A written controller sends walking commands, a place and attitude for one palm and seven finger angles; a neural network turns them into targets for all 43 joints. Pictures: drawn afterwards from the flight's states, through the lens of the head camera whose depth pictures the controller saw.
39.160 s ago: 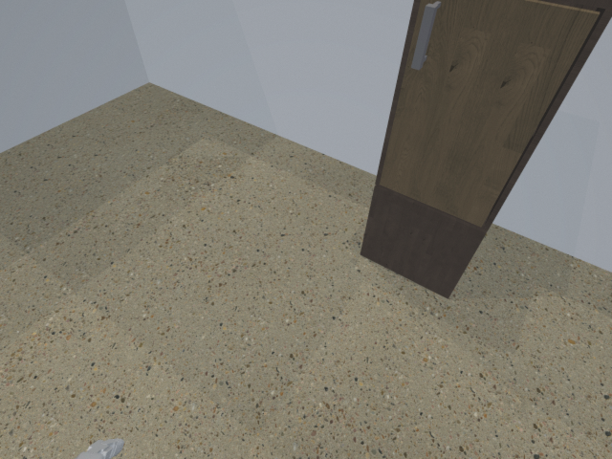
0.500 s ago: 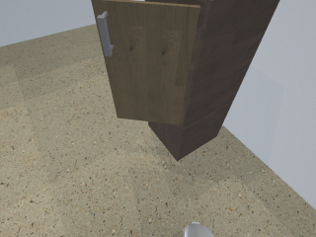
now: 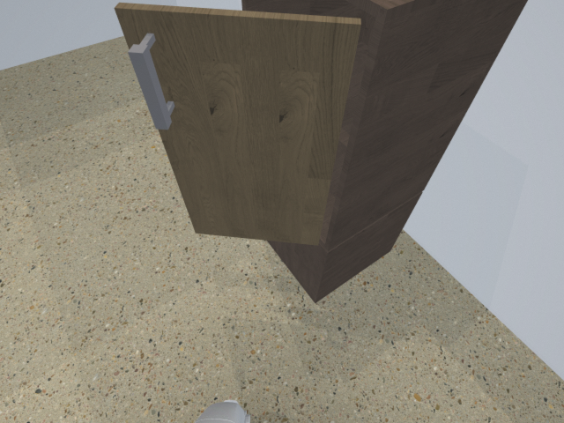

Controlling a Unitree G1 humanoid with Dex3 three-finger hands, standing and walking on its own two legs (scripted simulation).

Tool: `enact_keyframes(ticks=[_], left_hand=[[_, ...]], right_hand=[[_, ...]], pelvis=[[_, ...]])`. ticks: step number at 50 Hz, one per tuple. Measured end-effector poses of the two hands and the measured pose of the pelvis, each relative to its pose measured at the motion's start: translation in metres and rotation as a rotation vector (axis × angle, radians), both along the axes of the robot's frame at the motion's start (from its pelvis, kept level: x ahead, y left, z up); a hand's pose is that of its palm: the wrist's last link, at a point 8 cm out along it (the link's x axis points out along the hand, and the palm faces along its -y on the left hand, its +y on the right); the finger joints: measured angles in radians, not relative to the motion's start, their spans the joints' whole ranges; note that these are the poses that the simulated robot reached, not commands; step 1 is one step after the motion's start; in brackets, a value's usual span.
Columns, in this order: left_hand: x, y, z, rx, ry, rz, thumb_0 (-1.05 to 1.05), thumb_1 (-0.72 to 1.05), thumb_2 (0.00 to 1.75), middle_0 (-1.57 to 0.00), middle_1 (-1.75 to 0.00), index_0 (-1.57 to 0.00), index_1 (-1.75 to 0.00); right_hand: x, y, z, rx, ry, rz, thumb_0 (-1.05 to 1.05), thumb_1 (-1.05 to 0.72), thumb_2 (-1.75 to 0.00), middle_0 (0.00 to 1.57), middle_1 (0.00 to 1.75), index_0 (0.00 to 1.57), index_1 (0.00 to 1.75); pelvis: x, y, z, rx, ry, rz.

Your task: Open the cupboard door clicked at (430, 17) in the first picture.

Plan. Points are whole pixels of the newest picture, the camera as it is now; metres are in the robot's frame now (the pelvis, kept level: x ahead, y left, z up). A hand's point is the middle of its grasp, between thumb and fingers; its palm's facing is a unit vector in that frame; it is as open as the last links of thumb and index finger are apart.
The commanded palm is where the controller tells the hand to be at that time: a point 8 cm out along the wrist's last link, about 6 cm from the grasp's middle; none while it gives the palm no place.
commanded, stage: come to a stop and stand still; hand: left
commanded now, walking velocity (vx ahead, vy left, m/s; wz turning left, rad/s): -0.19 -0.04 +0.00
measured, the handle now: (156, 83) +0.57 +0.24 +0.15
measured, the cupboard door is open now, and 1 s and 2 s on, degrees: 49 49 49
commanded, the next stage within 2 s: look again from close up in 1.50 s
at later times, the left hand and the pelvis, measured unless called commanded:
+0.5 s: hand out of the picture +0.01 +0.23 -0.18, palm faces -0.03 -0.98 -0.19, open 7.4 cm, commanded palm none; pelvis -0.03 +0.03 +0.00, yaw -3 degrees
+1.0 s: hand out of the picture -0.05 +0.17 -0.18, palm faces +0.08 -0.98 -0.18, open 7.3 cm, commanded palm none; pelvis -0.03 +0.01 +0.00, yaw +0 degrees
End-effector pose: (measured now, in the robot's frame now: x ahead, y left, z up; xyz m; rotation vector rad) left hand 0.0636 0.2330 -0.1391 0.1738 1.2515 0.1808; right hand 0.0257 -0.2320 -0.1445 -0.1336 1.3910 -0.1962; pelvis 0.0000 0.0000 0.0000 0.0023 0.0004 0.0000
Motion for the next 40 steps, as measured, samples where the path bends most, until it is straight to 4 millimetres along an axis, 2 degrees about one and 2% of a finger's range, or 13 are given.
enact_keyframes(ticks=[4, 7, 11, 15, 19, 23, 29, 32, 36, 40], left_hand=[[-0.010, 0.026, -0.013, -0.011, 0.040, 0.024, -0.01, 0.93, 0.90, -0.20, -0.30, -0.20, -0.30], [-0.015, 0.044, -0.026, -0.021, 0.060, 0.047, 0.00, 0.92, 0.90, -0.20, -0.30, -0.20, -0.30], [-0.022, 0.056, -0.025, -0.026, 0.086, 0.044, 0.00, 0.92, 0.90, -0.20, -0.30, -0.20, -0.30], [-0.033, 0.061, -0.018, -0.036, 0.108, 0.026, 0.00, 0.92, 0.90, -0.20, -0.30, -0.20, -0.30], [-0.046, 0.060, -0.013, -0.039, 0.138, 0.000, 0.00, 0.91, 0.90, -0.20, -0.30, -0.20, -0.30], [-0.054, 0.051, -0.008, -0.038, 0.151, -0.029, 0.00, 0.91, 0.90, -0.20, -0.30, -0.20, -0.30], [-0.057, 0.021, -0.003, -0.024, 0.094, -0.052, 0.00, 0.91, 0.90, -0.20, -0.30, -0.20, -0.30], [-0.069, 0.002, 0.000, -0.010, 0.075, -0.045, 0.00, 0.91, 0.90, -0.20, -0.30, -0.20, -0.30], [-0.085, -0.020, 0.009, -0.017, 0.092, -0.028, 0.01, 0.92, 0.90, -0.20, -0.30, -0.20, -0.30], [-0.096, -0.030, 0.009, -0.033, 0.122, -0.013, 0.01, 0.93, 0.90, -0.20, -0.30, -0.20, -0.30]], right_hand=[[0.044, 0.000, 0.009, -0.066, -0.100, 0.036, 0.02, -0.93, -0.89, 0.19, 0.30, 0.20, 0.30], [0.063, 0.008, 0.014, -0.106, -0.156, 0.071, 0.01, -0.93, -0.89, 0.19, 0.30, 0.20, 0.30], [0.070, 0.022, 0.027, -0.125, -0.192, 0.098, 0.01, -0.92, -0.89, 0.19, 0.30, 0.20, 0.30], [0.064, 0.034, 0.032, -0.112, -0.200, 0.095, 0.01, -0.91, -0.89, 0.20, 0.30, 0.20, 0.30], [0.044, 0.040, 0.031, -0.087, -0.189, 0.064, 0.01, -0.91, -0.89, 0.20, 0.30, 0.20, 0.30], [0.008, 0.036, 0.026, -0.063, -0.148, 0.013, 0.01, -0.91, -0.89, 0.20, 0.30, 0.20, 0.30], [-0.060, 0.005, 0.008, -0.035, -0.038, -0.055, 0.00, -0.91, -0.89, 0.20, 0.30, 0.20, 0.30], [-0.090, -0.009, -0.002, -0.007, 0.032, -0.078, 0.01, -0.91, -0.89, 0.20, 0.30, 0.20, 0.30], [-0.111, -0.015, 0.000, 0.027, 0.088, -0.078, 0.01, -0.91, -0.89, 0.20, 0.30, 0.20, 0.30], [-0.116, -0.015, 0.002, 0.042, 0.116, -0.072, 0.01, -0.91, -0.89, 0.19, 0.30, 0.20, 0.30]], pelvis=[[0.008, 0.020, -0.007, -0.013, -0.012, 0.005], [0.011, 0.033, -0.014, -0.023, -0.014, 0.007], [0.006, 0.041, -0.007, -0.033, -0.006, -0.009], [-0.002, 0.045, 0.000, -0.042, 0.015, -0.026], [-0.010, 0.044, 0.003, -0.046, 0.029, -0.044], [-0.020, 0.037, 0.005, -0.048, 0.030, -0.052], [-0.037, 0.014, 0.000, -0.018, 0.019, -0.041], [-0.043, 0.001, -0.002, 0.011, 0.004, -0.035], [-0.039, -0.008, 0.006, 0.022, -0.003, -0.036], [-0.036, -0.013, 0.008, 0.021, -0.001, -0.028]])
